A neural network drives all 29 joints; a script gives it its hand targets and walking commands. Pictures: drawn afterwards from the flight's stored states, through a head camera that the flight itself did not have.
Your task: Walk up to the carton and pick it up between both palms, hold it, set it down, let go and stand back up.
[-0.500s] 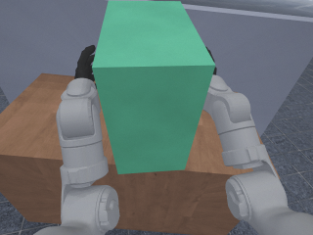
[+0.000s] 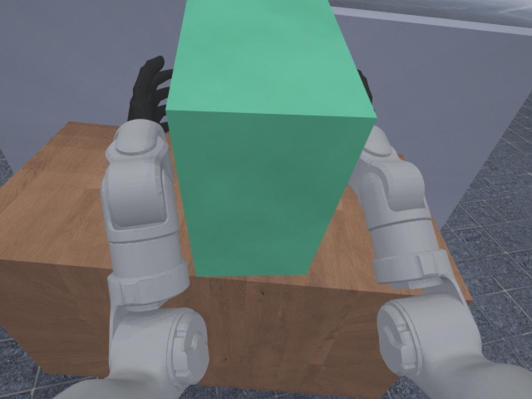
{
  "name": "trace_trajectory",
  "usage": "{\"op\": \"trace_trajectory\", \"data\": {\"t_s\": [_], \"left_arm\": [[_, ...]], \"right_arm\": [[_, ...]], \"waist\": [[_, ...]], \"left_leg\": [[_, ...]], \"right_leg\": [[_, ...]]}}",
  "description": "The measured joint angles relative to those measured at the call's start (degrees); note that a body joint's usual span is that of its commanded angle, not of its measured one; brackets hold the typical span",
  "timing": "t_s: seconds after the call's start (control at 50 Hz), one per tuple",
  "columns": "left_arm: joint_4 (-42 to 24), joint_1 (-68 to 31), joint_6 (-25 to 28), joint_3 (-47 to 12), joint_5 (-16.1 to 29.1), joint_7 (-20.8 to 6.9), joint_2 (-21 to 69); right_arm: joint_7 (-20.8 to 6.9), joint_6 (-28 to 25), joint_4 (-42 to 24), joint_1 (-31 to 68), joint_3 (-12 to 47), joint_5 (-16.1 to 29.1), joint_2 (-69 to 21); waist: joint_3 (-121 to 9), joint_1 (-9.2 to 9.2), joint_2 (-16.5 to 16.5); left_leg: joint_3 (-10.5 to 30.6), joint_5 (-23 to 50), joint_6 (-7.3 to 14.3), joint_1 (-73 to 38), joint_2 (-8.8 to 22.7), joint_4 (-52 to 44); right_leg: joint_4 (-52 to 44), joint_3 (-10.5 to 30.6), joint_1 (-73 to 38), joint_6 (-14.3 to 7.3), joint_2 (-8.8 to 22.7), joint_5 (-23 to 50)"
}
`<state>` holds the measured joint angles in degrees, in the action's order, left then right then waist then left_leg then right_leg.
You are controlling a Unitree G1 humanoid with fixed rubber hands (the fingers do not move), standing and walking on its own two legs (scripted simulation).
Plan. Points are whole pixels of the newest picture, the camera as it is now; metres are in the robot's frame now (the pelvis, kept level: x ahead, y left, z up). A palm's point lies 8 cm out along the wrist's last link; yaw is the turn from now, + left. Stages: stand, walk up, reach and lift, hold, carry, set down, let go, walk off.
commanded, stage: set down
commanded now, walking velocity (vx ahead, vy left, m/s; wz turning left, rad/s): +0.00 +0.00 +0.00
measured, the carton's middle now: (254, 138) +0.39 +0.00 +0.24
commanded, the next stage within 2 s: none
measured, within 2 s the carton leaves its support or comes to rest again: neither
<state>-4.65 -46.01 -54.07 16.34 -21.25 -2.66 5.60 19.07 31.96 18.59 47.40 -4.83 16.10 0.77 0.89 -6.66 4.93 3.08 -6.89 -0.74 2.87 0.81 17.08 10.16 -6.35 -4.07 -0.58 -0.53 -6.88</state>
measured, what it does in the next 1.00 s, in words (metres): stands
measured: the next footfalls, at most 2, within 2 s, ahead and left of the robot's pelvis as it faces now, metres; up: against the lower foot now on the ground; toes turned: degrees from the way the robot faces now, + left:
none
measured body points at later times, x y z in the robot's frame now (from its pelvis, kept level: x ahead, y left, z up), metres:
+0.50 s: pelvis +0.02 -0.01 +0.00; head +0.03 +0.03 +0.45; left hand +0.41 +0.11 +0.18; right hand +0.40 -0.15 +0.16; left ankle +0.04 +0.12 -0.75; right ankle +0.00 -0.11 -0.75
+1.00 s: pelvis +0.03 +0.00 +0.00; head +0.04 +0.03 +0.45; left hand +0.43 +0.11 +0.16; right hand +0.42 -0.15 +0.16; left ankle +0.04 +0.12 -0.75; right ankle +0.00 -0.11 -0.75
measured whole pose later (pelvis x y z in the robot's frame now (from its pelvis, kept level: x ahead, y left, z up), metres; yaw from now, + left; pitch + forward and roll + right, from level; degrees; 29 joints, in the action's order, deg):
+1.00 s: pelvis +0.03 +0.00 +0.00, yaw +1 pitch -4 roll -1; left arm 12.8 -36.9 -27.3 13.7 -18.0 1.4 6.8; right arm 12.5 4.2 33.7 38.5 -8.4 2.4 -2.8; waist 4.6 -5.2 5.1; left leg 3.1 -6.8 -0.8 2.5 0.2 13.5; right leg 6.2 -7.2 -4.9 -0.5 0.0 -6.9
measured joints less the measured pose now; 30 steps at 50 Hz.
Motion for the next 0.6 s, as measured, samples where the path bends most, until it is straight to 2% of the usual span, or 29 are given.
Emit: {"op": "trace_trajectory", "data": {"t_s": [0.08,0.14,0.26,0.42,0.5,0.6], "left_arm": [[7.1,-3.2,6.4,2.8,-1.4,-2.1,0.5],[10.8,-3.0,10.3,3.7,-1.9,-2.7,0.7],[11.3,3.1,15.6,1.1,-0.6,-1.7,0.7],[6.4,13.7,21.9,-4.4,3.5,2.2,1.4],[6.6,14.0,22.7,-5.5,4.1,3.5,1.2],[7.6,11.5,21.5,-4.8,3.9,3.3,0.9]], "right_arm": [[-2.3,-5.6,4.5,1.0,-3.6,-5.1,-1.9],[-4.1,-9.9,7.6,0.1,-5.7,-8.9,-3.7],[-5.3,-17.3,9.8,-5.4,-5.1,-13.4,-5.7],[-5.3,-24.7,6.4,-14.2,-1.0,-13.4,-5.5],[-4.9,-25.7,6.4,-14.5,-0.1,-12.1,-4.5],[-4.4,-25.1,7.4,-12.3,0.8,-10.3,-3.1]], "waist": [[1.4,0.91,0.7],[2.5,1.68,0.7],[5.8,2.51,0.6],[4.0,1.94,1.1],[3.4,1.56,1.1],[4.1,1.42,1.0]], "left_leg": [[-0.4,1.1,0.1,-1.7,-0.3,-2.1],[-0.5,1.7,0.1,-2.5,-0.4,-3.3],[0.0,1.8,-0.2,-2.6,-0.1,-3.7],[0.3,1.1,-0.5,-0.1,0.1,-4.0],[0.1,0.6,-0.4,-0.9,0.0,-4.2],[-0.4,0.1,-0.1,-2.8,-0.2,-4.4]], "right_leg": [[0.6,0.1,-0.4,0.0,0.4,-0.3],[0.6,0.2,-0.6,-0.1,0.6,-0.3],[-1.3,-0.5,-1.6,-0.4,0.2,0.2],[-3.8,-1.0,-0.3,-0.6,-0.2,0.6],[-3.7,-0.7,-0.9,-0.4,-0.1,0.1],[-3.5,-0.3,-2.5,-0.1,0.2,-0.6]]}}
